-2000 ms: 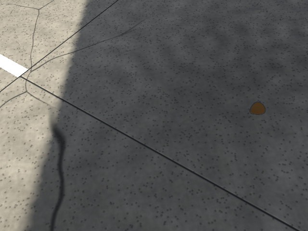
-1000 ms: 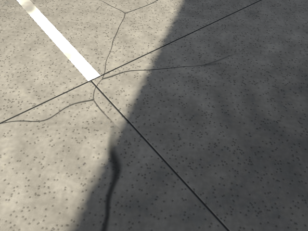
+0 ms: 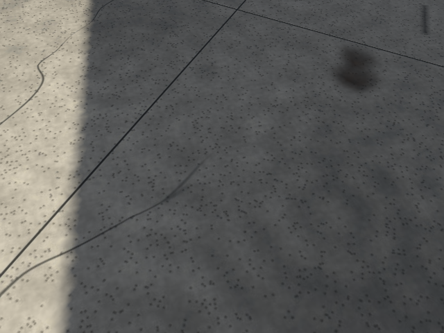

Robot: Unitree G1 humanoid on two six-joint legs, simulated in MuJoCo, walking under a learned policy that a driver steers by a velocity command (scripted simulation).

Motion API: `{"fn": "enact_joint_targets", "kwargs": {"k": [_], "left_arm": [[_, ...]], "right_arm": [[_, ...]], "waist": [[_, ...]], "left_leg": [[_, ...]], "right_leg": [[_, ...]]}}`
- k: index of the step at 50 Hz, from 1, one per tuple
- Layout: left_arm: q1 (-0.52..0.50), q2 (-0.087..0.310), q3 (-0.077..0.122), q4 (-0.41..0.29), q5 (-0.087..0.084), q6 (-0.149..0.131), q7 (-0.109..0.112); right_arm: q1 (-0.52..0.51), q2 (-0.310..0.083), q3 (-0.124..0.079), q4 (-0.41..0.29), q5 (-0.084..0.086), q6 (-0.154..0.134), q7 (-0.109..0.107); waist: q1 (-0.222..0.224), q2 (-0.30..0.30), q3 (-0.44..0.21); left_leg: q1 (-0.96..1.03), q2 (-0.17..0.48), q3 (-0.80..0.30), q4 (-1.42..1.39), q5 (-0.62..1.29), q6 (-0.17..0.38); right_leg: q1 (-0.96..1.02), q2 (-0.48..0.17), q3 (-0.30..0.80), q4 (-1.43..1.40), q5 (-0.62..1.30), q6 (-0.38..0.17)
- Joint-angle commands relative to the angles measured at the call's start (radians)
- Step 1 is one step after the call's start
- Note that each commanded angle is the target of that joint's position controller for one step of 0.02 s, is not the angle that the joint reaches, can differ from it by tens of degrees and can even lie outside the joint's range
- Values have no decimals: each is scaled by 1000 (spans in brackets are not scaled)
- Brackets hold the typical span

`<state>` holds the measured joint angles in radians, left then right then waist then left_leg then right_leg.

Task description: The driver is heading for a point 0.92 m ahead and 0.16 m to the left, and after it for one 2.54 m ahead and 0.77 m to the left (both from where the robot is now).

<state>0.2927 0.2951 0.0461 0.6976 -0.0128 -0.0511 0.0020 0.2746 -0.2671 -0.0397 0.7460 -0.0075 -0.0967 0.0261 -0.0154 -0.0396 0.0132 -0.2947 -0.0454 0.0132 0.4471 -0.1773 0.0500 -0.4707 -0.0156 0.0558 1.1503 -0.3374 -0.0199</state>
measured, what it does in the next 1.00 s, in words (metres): walks ahead, turning left: right foot, then left foot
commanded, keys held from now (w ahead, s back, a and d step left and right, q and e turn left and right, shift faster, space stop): w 0.18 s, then w+q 0.80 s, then w+e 0.02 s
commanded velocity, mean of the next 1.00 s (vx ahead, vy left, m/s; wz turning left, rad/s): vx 0.50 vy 0.00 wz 0.32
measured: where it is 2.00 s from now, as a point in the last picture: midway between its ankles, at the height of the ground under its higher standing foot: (159, 184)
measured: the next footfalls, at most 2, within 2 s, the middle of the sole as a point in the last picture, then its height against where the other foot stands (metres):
right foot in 0.36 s outside the picture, level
left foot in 0.86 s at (163, 308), level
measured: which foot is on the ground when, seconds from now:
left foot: down 0.00-0.36, up 0.38-0.84, down 0.86-1.00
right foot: up 0.00-0.34, down 0.36-0.86, up 0.88-1.00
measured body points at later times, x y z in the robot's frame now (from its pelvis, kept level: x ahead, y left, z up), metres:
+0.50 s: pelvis +0.26 -0.05 +0.00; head +0.29 -0.05 +0.45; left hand +0.40 +0.23 -0.09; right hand +0.34 -0.33 -0.13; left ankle +0.17 +0.09 -0.65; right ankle +0.32 -0.15 -0.74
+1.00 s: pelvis +0.50 +0.07 -0.01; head +0.53 +0.10 +0.44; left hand +0.49 +0.37 -0.13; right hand +0.74 -0.13 -0.10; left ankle +0.53 +0.16 -0.74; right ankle +0.47 -0.12 -0.64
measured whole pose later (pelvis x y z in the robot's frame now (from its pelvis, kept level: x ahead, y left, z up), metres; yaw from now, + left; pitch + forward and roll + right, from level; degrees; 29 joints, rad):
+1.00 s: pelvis +0.50 +0.07 -0.01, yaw +24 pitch +1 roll -1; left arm 0.21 0.30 0.06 0.78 -0.01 -0.10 0.00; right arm 0.22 -0.30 -0.07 0.68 0.02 -0.04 0.03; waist 0.00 -0.01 0.07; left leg -0.38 -0.07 0.01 0.55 -0.18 0.09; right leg -0.40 -0.06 0.02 1.19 -0.40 0.01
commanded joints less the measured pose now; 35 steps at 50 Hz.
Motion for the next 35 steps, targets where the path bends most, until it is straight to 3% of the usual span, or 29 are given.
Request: {"fn": "enact_joint_targets", "kwargs": {"k": [1,4,8,12,15,16,17,18,19,20,21,23,24,26,28,31,35], "left_arm": [[-19,63,20,-82,5,-15,-1],[-104,36,7,-104,11,-18,-1],[-222,16,-2,-121,4,-30,-14],[-335,21,1,-157,-4,-45,-34],[-315,55,15,-159,-3,-59,-43],[-255,74,26,-143,-1,-63,-40],[-135,112,47,-108,4,-64,-32],[34,168,66,-81,21,-62,-20],[132,255,88,-64,35,-48,-13],[146,176,69,-57,25,-41,-14],[88,125,52,-53,15,-39,-11],[-24,67,33,-45,15,-41,-14],[-62,47,28,-40,22,-49,-16],[-101,52,36,-24,23,-63,-17],[-107,74,46,-4,24,-74,-14],[-92,102,56,24,25,-71,-5],[-46,144,68,54,14,-55,5]], "right_arm": [[21,-120,-28,-38,7,-15,-7],[42,-157,-37,-13,14,-9,-14],[85,-174,-37,23,24,4,-19],[157,-178,-36,64,32,24,-22],[150,-206,-48,71,34,40,-32],[130,-215,-51,69,35,43,-35],[120,-202,-46,64,32,44,-35],[98,-153,-27,38,16,38,-33],[214,-42,6,13,17,23,-32],[206,-104,-6,23,38,12,-31],[126,-172,-30,6,56,12,-30],[41,-153,-34,-15,40,23,-32],[50,-138,-39,-12,36,37,-32],[71,-93,-34,-9,38,62,-29],[42,-82,-34,-29,32,75,-31],[-23,-71,-31,-55,28,72,-18],[-164,-54,-20,-102,28,63,10]], "waist": [[3,147,-33],[-16,113,-6],[-59,113,19],[-88,107,50],[-45,124,39],[-3,129,8],[58,115,-72],[138,72,-215],[115,-175,-377],[131,-208,-401],[127,-135,-234],[74,-58,-75],[40,-73,-41],[6,-71,-9],[-5,-42,15],[10,-18,28],[64,4,60]], "left_leg": [[183,256,-309,-254,88,179],[188,256,-239,-289,178,187],[195,225,-148,-294,213,156],[236,252,-179,-251,227,149],[285,281,-227,-180,282,126],[274,268,-219,-118,373,111],[230,219,-185,14,462,85],[69,164,-150,257,327,48],[-303,20,-56,627,-153,-27],[-423,27,-146,784,-399,-35],[-486,75,-151,837,-331,-34],[-447,139,-116,779,-199,-40],[-394,164,-123,745,-158,-43],[-336,177,-115,717,-120,-56],[-362,184,-122,667,-60,-68],[-382,183,-112,509,97,-70],[-346,166,-42,300,211,-48]], "right_leg": [[-191,-79,22,-74,53,13],[-223,-90,3,-246,157,34],[-170,-67,-26,-474,348,39],[-127,-31,-32,-594,369,29],[-46,-11,-21,-663,292,1],[57,5,-36,-694,282,-16],[250,11,-49,-716,298,-43],[537,-116,60,-659,322,-101],[905,-379,450,-689,204,-238],[877,-416,636,-796,51,-269],[749,-380,500,-826,10,-229],[504,-299,292,-896,105,-191],[417,-269,216,-935,155,-179],[319,-258,121,-993,239,-182],[300,-262,44,-1022,312,-189],[333,-242,-68,-1031,370,-178],[381,-244,-169,-1029,375,-152]]}}
Velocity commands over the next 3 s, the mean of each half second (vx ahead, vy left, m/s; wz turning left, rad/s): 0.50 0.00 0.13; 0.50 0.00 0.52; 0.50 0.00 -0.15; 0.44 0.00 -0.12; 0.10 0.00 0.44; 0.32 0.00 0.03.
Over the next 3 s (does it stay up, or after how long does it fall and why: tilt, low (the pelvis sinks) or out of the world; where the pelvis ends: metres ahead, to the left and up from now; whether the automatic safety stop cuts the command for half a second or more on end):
stays up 1.24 0.32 0.00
